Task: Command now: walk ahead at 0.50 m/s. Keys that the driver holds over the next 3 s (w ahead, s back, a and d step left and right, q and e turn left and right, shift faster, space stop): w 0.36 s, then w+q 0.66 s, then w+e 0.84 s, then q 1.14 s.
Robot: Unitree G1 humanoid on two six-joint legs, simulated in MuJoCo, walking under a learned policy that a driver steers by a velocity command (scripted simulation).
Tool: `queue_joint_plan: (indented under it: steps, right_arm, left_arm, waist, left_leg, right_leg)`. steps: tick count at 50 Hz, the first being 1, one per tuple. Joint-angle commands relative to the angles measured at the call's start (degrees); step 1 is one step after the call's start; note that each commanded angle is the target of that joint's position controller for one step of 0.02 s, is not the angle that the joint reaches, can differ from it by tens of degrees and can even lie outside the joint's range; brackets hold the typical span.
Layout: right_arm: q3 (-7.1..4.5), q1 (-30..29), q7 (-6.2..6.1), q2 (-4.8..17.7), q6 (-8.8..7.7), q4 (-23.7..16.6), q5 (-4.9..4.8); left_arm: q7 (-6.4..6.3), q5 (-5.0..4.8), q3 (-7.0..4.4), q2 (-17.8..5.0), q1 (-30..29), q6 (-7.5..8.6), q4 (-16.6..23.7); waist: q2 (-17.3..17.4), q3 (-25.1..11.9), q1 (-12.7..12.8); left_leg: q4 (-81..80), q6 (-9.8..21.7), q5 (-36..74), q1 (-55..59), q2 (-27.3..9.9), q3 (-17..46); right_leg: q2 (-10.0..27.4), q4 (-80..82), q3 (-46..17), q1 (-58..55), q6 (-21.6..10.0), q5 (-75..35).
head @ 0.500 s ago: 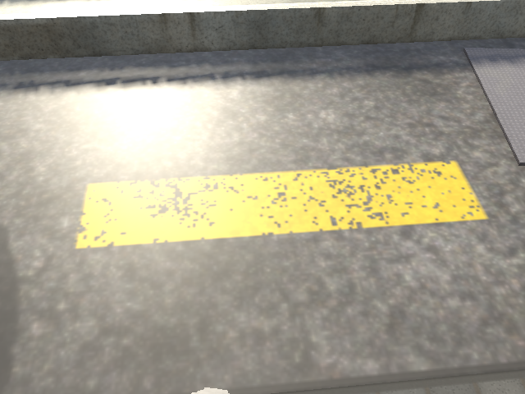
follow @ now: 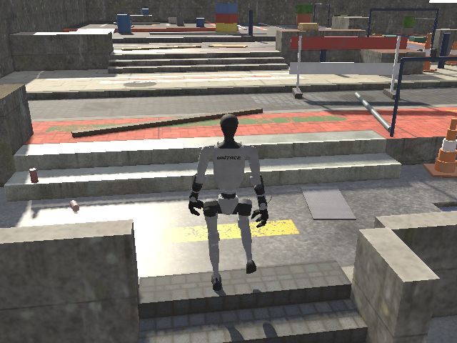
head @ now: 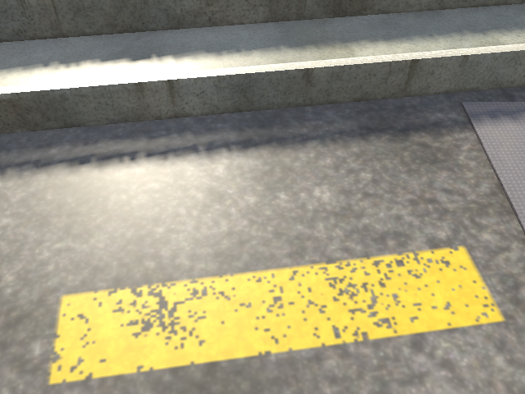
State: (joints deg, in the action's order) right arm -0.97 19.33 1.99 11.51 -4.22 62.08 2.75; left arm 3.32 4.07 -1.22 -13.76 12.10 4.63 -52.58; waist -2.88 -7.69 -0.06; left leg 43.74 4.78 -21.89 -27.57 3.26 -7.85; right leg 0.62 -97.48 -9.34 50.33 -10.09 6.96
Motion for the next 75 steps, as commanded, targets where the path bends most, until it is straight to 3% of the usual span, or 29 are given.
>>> queue_joint_plan:
  steps: [1,4,8,13,15,16,17,18,19,20,23,28,29,32,40,44,45,46,47,49,51,53,61,67,70,72,73,74,75]
  right_arm:
    - [1.25,-11.6,-0.42,-2.7,-3.08,-5.8,0.87]
    - [1.08,-6.8,-0.87,0.4,-4.24,-6.6,1.83]
    - [-0.61,2.8,1.24,5.7,-4.14,-5.1,-0.19]
    - [-2.55,3.4,1.34,6.9,-3.61,-3.9,-0.95]
    - [-2.34,5.1,0.54,4.4,-3.29,-4.2,0.04]
    - [-0.38,15.4,-0.59,-2.3,-3.81,-4.4,0.79]
    - [0.18,11.0,0.73,-1.4,-3.86,-6.3,0.60]
    - [-1.94,-1.6,1.43,2.9,-2.69,-8.4,-0.91]
    - [-2.41,-4.3,0.95,3.4,-2.55,-8.3,-1.25]
    - [-2.53,-2.5,0.46,3.2,-2.74,-7.1,-0.28]
    - [-1.77,-2.8,0.87,-2.2,-2.09,-6.5,0.97]
    - [-2.24,-7.6,2.44,-1.2,-1.81,-6.5,0.25]
    - [-3.73,-12.7,-1.36,3.2,-0.64,-10.6,-6.31]
    - [-3.70,-15.3,-2.86,3.1,0.10,-12.2,-5.14]
    - [-3.11,-26.9,-0.33,0.8,1.75,-17.7,-4.75]
    - [-5.50,-16.1,0.42,5.7,1.84,-17.4,-4.15]
    - [-7.61,-5.8,-0.08,10.2,1.82,-14.7,-4.19]
    - [-9.11,2.1,-1.22,16.2,2.02,-12.8,-4.16]
    - [-8.63,2.2,-1.00,18.7,1.27,-14.2,-3.78]
    - [-6.78,0.9,-1.56,11.2,1.05,-14.3,-3.21]
    - [-5.66,-8.6,-1.54,8.3,0.51,-17.3,-3.66]
    - [-4.68,-9.7,-1.91,6.0,0.02,-17.4,-2.94]
    - [-5.09,-3.1,-2.94,9.5,-1.44,-14.8,-2.82]
    - [-5.32,0.2,-3.14,9.9,-0.91,-12.5,-2.69]
    - [-5.70,-2.6,-3.71,11.6,0.04,-13.5,-3.03]
    - [-5.71,-5.0,-4.18,12.6,0.72,-14.4,-3.44]
    - [-5.00,-4.6,-4.40,11.2,0.21,-15.9,-2.44]
    - [-2.55,2.3,-2.77,3.6,-1.51,-16.9,-1.38]
    - [-3.40,-2.3,-1.82,8.7,-3.46,-17.0,-3.03]
  left_arm:
    - [0.29,-0.45,0.85,2.4,-1.4,0.06,4.1]
    - [0.59,0.37,0.42,-0.2,-8.9,1.45,6.6]
    - [1.23,-0.97,0.10,0.6,-15.2,-0.01,7.9]
    - [-1.22,-2.01,-2.30,-3.1,-19.7,0.08,10.5]
    - [-2.35,-2.78,-4.52,-7.2,-10.2,1.63,8.1]
    - [-2.21,-2.17,-4.75,-9.7,-0.4,1.86,6.4]
    - [-2.68,-2.13,-4.51,-8.3,15.2,1.51,1.3]
    - [-3.39,-1.26,-5.58,-7.9,19.7,1.68,-2.5]
    - [-3.73,-2.22,-5.92,-8.4,12.4,2.01,-2.0]
    - [-4.28,-2.25,-5.01,-4.6,6.0,1.64,-0.7]
    - [-4.46,-1.64,-2.49,3.8,1.0,1.21,0.4]
    - [-3.54,1.06,-1.88,3.6,6.2,2.36,-1.6]
    - [-3.96,-3.79,-3.84,-5.0,4.4,2.24,-1.5]
    - [-5.11,-3.85,-3.64,-4.7,5.9,2.25,-2.7]
    - [-5.69,-4.22,-4.65,-5.1,12.3,0.20,-5.3]
    - [-6.09,-5.27,-5.78,-9.3,8.0,-0.99,-3.5]
    - [-6.09,-5.13,-5.57,-9.2,6.8,-0.98,-2.4]
    - [-5.81,-2.90,-4.53,-5.9,5.8,-0.18,0.0]
    - [-4.48,-3.87,-2.39,-0.5,8.0,2.36,3.6]
    - [-3.41,-6.95,-3.54,-5.5,-2.0,5.39,5.4]
    - [-4.46,-4.34,-4.42,-6.6,-2.9,4.58,5.3]
    - [-4.25,-4.54,-4.58,-5.3,-0.2,2.59,5.1]
    - [-3.54,-4.86,-2.92,-3.0,-11.7,0.94,7.4]
    - [-1.23,-5.55,-2.38,-3.5,-17.9,0.85,10.3]
    - [-0.11,-5.09,-3.05,-5.3,-14.1,0.78,10.4]
    - [-0.36,-4.86,-5.27,-9.2,-0.3,0.34,7.2]
    - [-1.16,-4.52,-6.72,-14.2,9.1,0.00,5.9]
    - [-0.85,-5.14,-6.74,-16.0,10.0,0.32,5.9]
    - [-1.19,-5.21,-5.65,-11.6,11.6,-0.07,6.2]
  waist:
    - [4.3,3.3,5.5]
    - [3.0,1.5,1.7]
    - [6.2,6.5,-1.9]
    - [6.9,7.1,-0.9]
    - [3.5,-3.4,1.3]
    - [-7.8,-18.6,0.2]
    - [-14.4,-20.9,7.4]
    - [-7.0,-7.4,11.4]
    - [-4.3,2.3,8.2]
    - [-2.3,3.6,4.7]
    - [1.3,2.7,0.1]
    - [0.6,6.1,0.3]
    - [2.6,7.4,-1.0]
    - [0.4,8.3,-0.4]
    - [0.4,13.7,4.1]
    - [-3.7,6.6,-3.4]
    - [-2.3,1.0,-7.8]
    - [8.3,-4.9,-8.5]
    - [18.3,-12.9,-4.0]
    - [9.8,-5.8,-6.1]
    - [2.1,0.7,-0.7]
    - [3.2,1.9,2.2]
    - [5.6,7.3,-2.3]
    - [5.6,10.8,-4.6]
    - [8.2,6.9,-1.5]
    - [7.5,-0.1,5.9]
    - [0.0,-6.3,8.7]
    - [-13.3,-12.9,3.1]
    - [-8.3,-14.0,6.8]
  left_leg:
    - [-27.5,8.1,15.2,0.2,-11.2,13.2]
    - [-28.0,7.7,27.8,4.7,-10.4,9.9]
    - [-30.1,8.2,30.0,8.5,-12.6,8.4]
    - [-24.0,6.5,43.5,30.8,-18.3,11.4]
    - [-10.7,0.9,46.9,25.8,-11.4,6.3]
    - [3.6,-3.7,23.3,7.9,-4.9,5.9]
    - [15.9,-6.0,-11.3,-8.2,3.1,7.6]
    - [25.7,-3.0,-8.8,-18.7,0.0,13.1]
    - [30.0,-0.8,-1.8,-20.9,-3.7,14.0]
    - [28.9,1.1,3.5,-16.3,-6.8,15.0]
    - [28.0,1.5,10.0,-11.0,-8.9,15.1]
    - [20.2,0.2,21.4,-19.5,-9.1,15.7]
    - [19.2,-1.3,19.4,-20.2,-9.4,16.0]
    - [10.0,-2.4,25.6,-18.9,-8.9,13.7]
    - [-5.9,0.4,20.8,-17.5,-7.7,5.7]
    - [-10.6,4.3,11.1,3.2,0.2,-1.4]
    - [-13.5,6.7,14.5,19.5,0.8,1.8]
    - [-11.7,11.0,21.6,37.9,-11.8,21.4]
    - [-23.4,22.4,12.0,53.0,-23.3,53.2]
    - [-25.5,15.8,16.2,46.1,-19.0,39.8]
    - [-27.0,12.8,25.5,26.8,-15.0,29.2]
    - [-29.0,12.2,27.9,18.8,-14.0,25.1]
    - [-33.5,7.1,29.5,18.1,-11.8,12.7]
    - [-30.3,5.2,33.2,31.9,-16.7,10.1]
    - [-22.1,3.1,56.4,34.1,-16.6,6.9]
    - [-4.2,0.6,65.3,29.4,-13.4,3.6]
    - [14.8,-1.8,45.9,15.1,-10.4,1.7]
    - [33.0,-5.3,-7.4,-9.6,1.7,7.5]
    - [37.5,-3.8,-8.2,-16.4,-0.4,15.5]
  right_leg:
    - [4.9,7.0,4.4,3.7,0.7,2.1]
    - [7.7,28.4,6.6,-0.2,5.4,-9.3]
    - [4.0,51.4,11.4,-13.9,9.2,-11.4]
    - [1.4,68.3,12.0,-15.5,5.4,-6.1]
    - [1.2,64.7,11.2,-40.4,-0.7,-17.3]
    - [12.2,62.6,-2.3,-70.6,-12.4,-27.1]
    - [21.6,76.0,-25.0,-82.9,-16.8,-11.1]
    - [17.7,81.3,-24.5,-75.1,-8.0,5.9]
    - [16.8,82.8,-18.2,-61.8,-3.9,13.3]
    - [16.4,84.4,-12.8,-51.3,-3.2,9.0]
    - [15.2,88.0,-4.0,-41.8,-3.7,-2.8]
    - [15.1,91.3,7.1,-42.4,-5.1,-11.0]
    - [15.0,90.5,7.5,-41.0,-1.0,-8.4]
    - [14.2,91.4,11.7,-40.7,0.9,-7.6]
    - [16.1,87.1,19.7,-55.1,3.1,-15.4]
    - [15.2,65.3,23.3,-55.3,5.4,-51.5]
    - [12.7,51.9,23.6,-47.4,7.3,-45.8]
    - [8.1,31.8,23.0,-28.1,9.9,-9.6]
    - [-3.6,14.4,11.8,-7.7,12.2,26.1]
    - [2.1,14.0,5.3,1.2,9.6,17.3]
    - [6.4,23.8,5.6,-7.6,10.4,11.3]
    - [8.2,28.5,6.0,-13.0,11.0,10.4]
    - [6.6,55.6,8.3,-12.0,9.4,-14.3]
    - [3.9,62.8,8.4,-6.2,6.4,-9.3]
    - [-0.2,63.3,13.1,-15.2,3.9,-0.7]
    - [-4.1,67.3,14.6,-34.4,1.0,-2.5]
    - [6.0,67.2,-0.4,-52.1,-3.1,-7.5]
    - [17.9,73.3,-31.0,-71.7,-14.0,1.9]
    - [16.7,78.5,-34.4,-74.3,-12.0,9.6]
